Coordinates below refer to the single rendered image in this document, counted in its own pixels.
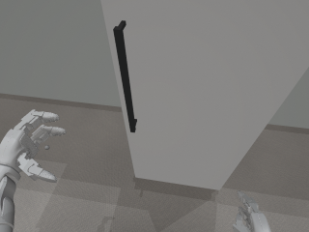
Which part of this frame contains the handle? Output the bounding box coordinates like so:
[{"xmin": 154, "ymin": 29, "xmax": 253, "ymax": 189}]
[{"xmin": 113, "ymin": 20, "xmax": 137, "ymax": 132}]

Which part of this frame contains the robot right hand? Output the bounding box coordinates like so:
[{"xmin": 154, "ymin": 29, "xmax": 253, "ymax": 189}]
[{"xmin": 233, "ymin": 190, "xmax": 271, "ymax": 232}]

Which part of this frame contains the fridge door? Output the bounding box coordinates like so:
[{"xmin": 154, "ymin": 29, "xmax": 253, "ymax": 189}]
[{"xmin": 100, "ymin": 0, "xmax": 309, "ymax": 190}]

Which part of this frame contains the robot left hand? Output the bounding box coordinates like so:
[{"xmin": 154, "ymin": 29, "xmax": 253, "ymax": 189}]
[{"xmin": 0, "ymin": 109, "xmax": 67, "ymax": 183}]

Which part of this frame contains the robot left forearm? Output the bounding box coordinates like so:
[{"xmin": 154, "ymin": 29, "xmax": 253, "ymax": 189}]
[{"xmin": 0, "ymin": 163, "xmax": 21, "ymax": 232}]

